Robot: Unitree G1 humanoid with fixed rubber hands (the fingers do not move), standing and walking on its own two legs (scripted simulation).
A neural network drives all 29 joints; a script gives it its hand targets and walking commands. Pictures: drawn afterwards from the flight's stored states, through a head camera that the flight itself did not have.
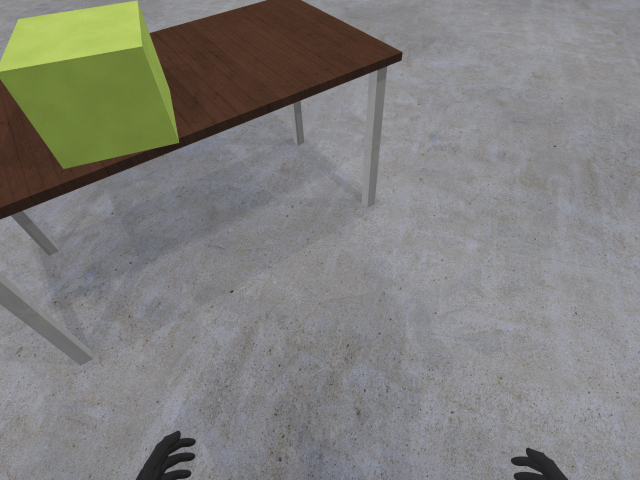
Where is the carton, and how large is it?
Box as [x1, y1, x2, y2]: [0, 0, 178, 168]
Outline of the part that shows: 137,0 18,19 0,61 0,79 63,168 178,142 169,89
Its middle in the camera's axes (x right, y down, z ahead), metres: -0.51 -0.37 +0.90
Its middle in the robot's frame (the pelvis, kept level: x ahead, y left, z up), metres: +0.93 +0.56 +0.03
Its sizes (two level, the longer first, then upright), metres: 0.270 0.261 0.226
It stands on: a table, 0.66 m high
